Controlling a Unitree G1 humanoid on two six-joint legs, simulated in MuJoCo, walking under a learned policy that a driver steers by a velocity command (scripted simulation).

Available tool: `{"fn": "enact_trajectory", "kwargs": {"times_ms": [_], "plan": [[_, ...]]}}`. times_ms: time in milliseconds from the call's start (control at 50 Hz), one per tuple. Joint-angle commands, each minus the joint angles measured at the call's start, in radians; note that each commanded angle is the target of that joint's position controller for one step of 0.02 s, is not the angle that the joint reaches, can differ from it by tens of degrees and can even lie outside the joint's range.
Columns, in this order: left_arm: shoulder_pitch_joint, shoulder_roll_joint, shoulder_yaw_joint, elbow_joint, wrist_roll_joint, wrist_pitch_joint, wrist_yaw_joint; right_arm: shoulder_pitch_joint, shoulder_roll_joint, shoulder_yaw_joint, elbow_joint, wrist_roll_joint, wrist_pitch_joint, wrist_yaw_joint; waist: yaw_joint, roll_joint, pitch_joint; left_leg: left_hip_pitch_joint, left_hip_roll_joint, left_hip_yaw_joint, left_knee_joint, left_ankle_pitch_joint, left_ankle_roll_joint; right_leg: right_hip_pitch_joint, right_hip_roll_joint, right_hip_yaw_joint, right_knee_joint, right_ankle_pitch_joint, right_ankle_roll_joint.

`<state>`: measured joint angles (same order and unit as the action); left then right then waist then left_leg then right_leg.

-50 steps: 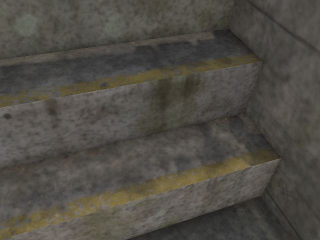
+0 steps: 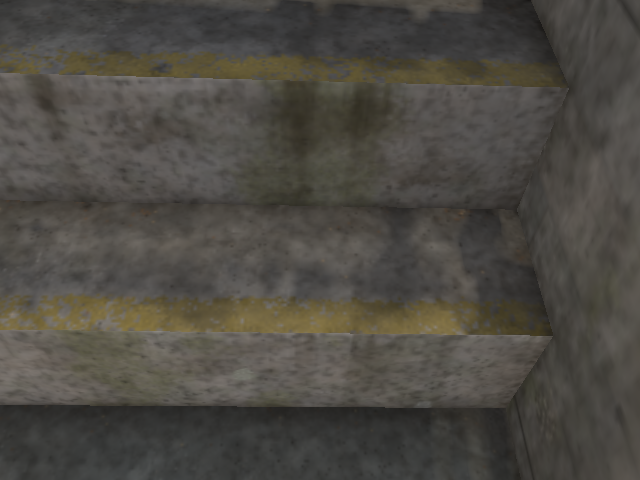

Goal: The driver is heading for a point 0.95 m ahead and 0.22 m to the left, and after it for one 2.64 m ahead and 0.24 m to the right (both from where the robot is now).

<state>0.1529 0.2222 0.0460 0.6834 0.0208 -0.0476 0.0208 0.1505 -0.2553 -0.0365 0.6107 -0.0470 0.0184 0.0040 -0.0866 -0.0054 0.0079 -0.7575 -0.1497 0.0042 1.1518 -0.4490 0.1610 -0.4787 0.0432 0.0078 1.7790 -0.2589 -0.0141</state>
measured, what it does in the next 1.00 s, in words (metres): goes down, backwards, turning left: right foot, then left foot 0.23 m lower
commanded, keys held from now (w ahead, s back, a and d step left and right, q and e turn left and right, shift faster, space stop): w+q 0.34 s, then q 0.38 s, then no key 0.12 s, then e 0.16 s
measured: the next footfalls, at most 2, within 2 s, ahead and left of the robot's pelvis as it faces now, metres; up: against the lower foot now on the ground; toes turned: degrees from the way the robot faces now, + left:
right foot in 0.28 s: +0.07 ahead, -0.21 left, +0.00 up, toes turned +13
left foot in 0.64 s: -0.09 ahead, +0.17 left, -0.23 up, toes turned +16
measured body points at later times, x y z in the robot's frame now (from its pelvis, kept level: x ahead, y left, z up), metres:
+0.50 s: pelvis -0.02 -0.02 -0.01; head -0.02 -0.02 +0.44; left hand +0.05 +0.26 -0.09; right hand +0.12 -0.25 -0.13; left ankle -0.08 +0.10 -0.61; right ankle +0.03 -0.21 -0.64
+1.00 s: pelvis -0.20 +0.11 -0.15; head -0.17 +0.15 +0.30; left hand -0.15 +0.40 -0.26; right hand +0.03 -0.06 -0.24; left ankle -0.13 +0.16 -0.87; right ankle -0.16 -0.04 -0.69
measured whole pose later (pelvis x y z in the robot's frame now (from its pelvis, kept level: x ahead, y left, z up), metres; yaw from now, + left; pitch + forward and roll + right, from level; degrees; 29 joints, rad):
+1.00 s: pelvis -0.20 +0.11 -0.15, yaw +27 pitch +2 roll -2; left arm 0.19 0.27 0.02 0.61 0.00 0.05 -0.03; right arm 0.23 -0.25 0.06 0.60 -0.03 0.00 -0.03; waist -0.06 -0.03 0.04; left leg -0.42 -0.19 -0.09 0.52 -0.12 0.09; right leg -0.76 0.00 0.02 1.65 -0.19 0.13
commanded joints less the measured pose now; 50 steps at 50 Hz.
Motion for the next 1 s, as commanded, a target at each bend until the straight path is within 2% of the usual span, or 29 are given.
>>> {"fn": "enact_trajectory", "kwargs": {"times_ms": [20,120,140,200,220,240,260,280,300,320,360,380,400,420,460,500,540,600,620,640,660,680,700,720,740,840,940,960,1000], "plan": [[-0.107,-0.027,-0.036,-0.212,0.017,-0.020,-0.048,0.027,-0.050,-0.024,0.047,0.011,-0.002,-0.059,0.037,0.152,-0.051,0.331,0.147,-0.592,-0.540,-0.134,0.198,-0.456,0.055,0.001,0.182,0.177,-0.002],[-0.159,-0.050,-0.060,-0.221,-0.026,0.023,-0.008,0.045,-0.054,-0.037,0.134,-0.005,-0.057,-0.066,0.011,0.093,-0.048,0.213,0.149,-0.599,-0.567,-0.064,0.220,-0.481,0.035,0.006,0.248,0.144,-0.007],[0.010,0.275,0.036,-0.089,0.065,0.037,-0.089,0.078,-0.036,0.047,-0.053,0.076,-0.071,0.009,-0.102,-0.126,-0.160,-0.018,0.225,-0.892,-0.500,-0.211,0.233,-0.470,0.032,0.404,0.270,-0.059,0.006],[0.024,0.178,0.023,-0.108,0.129,0.056,-0.074,-0.040,-0.100,0.065,-0.053,0.069,-0.066,0.053,0.065,-0.103,-0.212,-0.109,0.146,-0.685,-0.524,-0.091,0.195,-0.362,0.024,0.241,-0.081,-0.019,0.017],[-0.202,-0.127,-0.094,-0.214,-0.016,0.054,-0.022,-0.041,-0.027,-0.001,0.126,-0.016,-0.047,-0.073,0.098,-0.016,-0.076,-0.035,0.091,-0.480,-0.462,-0.145,0.105,-0.281,-0.006,-0.018,-0.330,0.069,0.019],[0.034,0.097,-0.026,-0.134,0.084,0.068,-0.043,-0.016,-0.083,0.090,-0.094,0.026,-0.080,-0.015,0.050,-0.079,-0.289,-0.218,0.034,-0.515,-0.515,-0.105,0.131,-0.120,0.038,0.114,-0.474,0.004,0.090],[-0.002,0.114,-0.001,-0.141,0.074,0.073,-0.070,0.019,-0.074,0.072,-0.067,0.048,-0.058,0.029,0.061,0.011,-0.234,-0.280,0.057,-0.545,-0.545,-0.073,0.111,0.049,0.033,0.138,-0.765,-0.236,0.083],[0.023,-0.128,-0.098,-0.127,-0.083,0.061,-0.012,-0.041,-0.003,-0.024,0.132,-0.016,0.023,-0.068,0.199,0.072,-0.028,-0.196,-0.015,-0.287,-0.392,-0.218,-0.011,0.248,0.004,-0.096,-1.366,-0.186,0.037],[-0.040,-0.123,-0.089,-0.105,-0.096,0.043,0.021,0.166,-0.027,-0.039,0.181,-0.031,0.047,-0.058,0.101,-0.122,-0.109,-0.061,-0.123,-0.086,0.186,-0.195,-0.043,0.232,-0.058,-0.078,-1.443,-0.118,0.026],[0.069,0.105,-0.017,-0.081,-0.004,0.075,-0.073,0.635,0.009,0.045,0.116,-0.111,0.048,0.073,-0.128,-0.327,-0.437,-0.002,0.034,-0.268,0.467,0.150,-0.101,0.337,-0.291,0.342,-0.940,0.316,-0.161],[-0.099,0.241,0.043,-0.253,0.027,0.076,-0.114,0.373,-0.155,0.005,0.106,0.062,0.009,0.121,0.041,-0.046,-0.112,-0.238,0.158,-0.220,0.704,0.187,-0.204,-0.015,-0.433,0.527,-1.213,-0.320,-0.200],[-0.135,0.057,-0.014,-0.192,-0.021,0.015,0.023,0.057,-0.070,-0.012,0.025,-0.022,0.015,0.049,0.014,-0.054,-0.134,-0.074,0.180,-0.267,0.381,0.078,-0.157,0.001,-0.470,0.634,-1.280,-0.643,-0.128],[0.046,0.114,-0.013,-0.208,0.059,-0.033,-0.004,0.177,-0.133,-0.004,0.038,0.051,-0.034,0.055,0.115,0.142,-0.056,-0.352,0.177,-0.234,0.554,0.321,-0.258,0.192,-0.314,0.383,-1.030,-0.317,-0.146],[0.017,0.115,-0.006,-0.201,0.068,-0.056,0.003,0.143,-0.116,0.008,0.028,0.056,-0.052,0.062,0.120,0.012,-0.068,-0.360,0.191,-0.231,0.503,0.387,-0.258,0.229,-0.298,0.374,-1.014,-0.403,-0.157],[-0.015,0.086,-0.034,-0.253,0.009,-0.111,0.034,0.148,-0.153,-0.003,0.036,0.002,-0.076,0.083,0.096,-0.019,0.002,-0.167,0.234,-0.078,0.234,0.483,-0.220,0.024,-0.231,0.199,-0.914,-0.574,-0.127],[-0.176,0.070,-0.040,-0.217,-0.024,-0.029,0.070,0.004,-0.054,-0.022,-0.042,-0.026,0.051,0.039,-0.030,-0.077,0.038,0.228,0.147,-0.111,0.147,0.486,-0.115,-0.357,-0.377,0.226,-1.019,-0.410,-0.045],[-0.152,0.179,-0.020,-0.383,-0.011,-0.117,0.082,0.296,-0.100,-0.018,0.055,-0.048,-0.015,0.118,0.021,-0.168,-0.001,0.215,0.286,-0.005,-0.110,0.620,-0.170,-0.126,-0.225,-0.026,-0.792,-0.488,0.028],[0.022,0.200,-0.043,-0.351,0.047,-0.044,0.055,0.203,-0.105,0.009,0.030,-0.010,-0.032,0.198,0.136,0.025,0.087,0.440,0.333,0.015,-0.670,0.959,-0.095,-0.171,-0.308,0.067,-0.640,-0.278,-0.008],[-0.142,0.166,-0.046,-0.405,0.020,-0.033,0.013,0.753,-0.013,0.021,0.169,0.019,-0.052,0.197,-0.130,0.052,-0.011,0.579,0.383,-0.075,-0.907,1.072,-0.098,0.034,-0.325,0.035,-0.360,-0.295,0.122],[-0.305,0.076,-0.091,-0.464,0.024,0.004,-0.052,1.027,-0.064,-0.004,0.320,-0.057,-0.061,0.173,-0.220,0.052,-0.050,0.736,0.317,-0.008,-0.990,0.995,-0.125,0.054,-0.267,-0.088,-0.160,-0.313,0.148],[-0.065,-0.026,-0.080,-0.511,0.008,0.027,-0.102,0.629,-0.439,-0.088,0.221,-0.056,-0.080,0.167,0.175,0.382,-0.203,0.516,0.331,-0.035,-0.614,1.916,-0.044,0.109,-0.048,-0.305,0.067,-0.507,0.123],[0.164,0.014,-0.066,-0.452,0.014,0.027,-0.084,0.417,-0.436,-0.079,0.097,-0.091,-0.081,0.144,0.285,0.232,-0.411,0.653,0.352,-0.130,-0.575,1.935,0.020,0.030,-0.016,-0.231,0.049,-0.408,0.148],[-0.113,0.040,-0.006,-0.272,-0.036,0.087,-0.018,0.416,-0.326,-0.110,0.114,0.022,-0.030,0.043,-0.051,-0.047,-0.240,1.108,0.351,-0.267,-0.608,1.737,-0.153,-0.703,-0.043,-0.274,0.269,-0.463,0.117],[-0.063,0.058,-0.049,-0.497,0.001,-0.008,-0.021,0.574,-0.409,-0.050,0.087,-0.022,-0.069,0.046,0.024,0.499,-0.478,0.961,0.394,-0.383,-0.518,1.562,0.088,-0.504,0.046,-0.027,0.505,-0.495,0.151],[-0.125,0.088,-0.036,-0.410,-0.032,-0.040,-0.018,0.562,-0.313,-0.045,0.087,-0.044,-0.074,0.034,-0.045,0.183,-0.390,0.943,0.329,-0.354,-0.505,1.327,-0.009,-0.561,0.048,-0.026,0.602,-0.352,0.114],[0.051,0.125,-0.002,-0.295,0.015,-0.025,-0.041,0.119,-0.223,0.017,-0.085,0.043,-0.076,0.008,0.098,0.076,-0.233,0.882,0.463,-0.719,-0.647,0.859,0.140,-0.645,0.007,0.171,0.451,-0.095,0.146],[0.113,0.167,0.004,-0.133,0.003,0.048,-0.096,0.084,-0.235,0.067,-0.096,0.033,-0.037,-0.004,0.048,0.084,-0.009,0.491,0.205,-0.562,-0.922,-0.250,-0.156,-0.415,-0.062,0.089,-0.030,0.073,0.202],[-0.137,0.030,-0.020,-0.167,-0.024,0.115,-0.026,0.147,-0.119,0.012,-0.016,0.023,-0.022,-0.068,-0.022,-0.117,-0.037,0.580,0.279,-0.417,-0.802,0.066,-0.189,-0.420,-0.057,-0.106,-0.230,0.152,0.111],[0.121,0.139,0.000,-0.141,-0.048,0.079,-0.066,0.113,-0.250,0.069,-0.093,-0.017,-0.029,-0.011,0.048,0.286,-0.047,0.454,0.172,-0.541,-0.899,-0.220,-0.211,-0.361,-0.036,0.124,-0.075,0.065,0.152]]}}
Keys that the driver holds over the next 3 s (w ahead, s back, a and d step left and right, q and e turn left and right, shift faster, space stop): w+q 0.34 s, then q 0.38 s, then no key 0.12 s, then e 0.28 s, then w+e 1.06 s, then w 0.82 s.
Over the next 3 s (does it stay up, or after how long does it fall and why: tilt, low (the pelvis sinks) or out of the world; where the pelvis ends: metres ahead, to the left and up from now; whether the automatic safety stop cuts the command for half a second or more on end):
stays up -0.47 0.20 -0.46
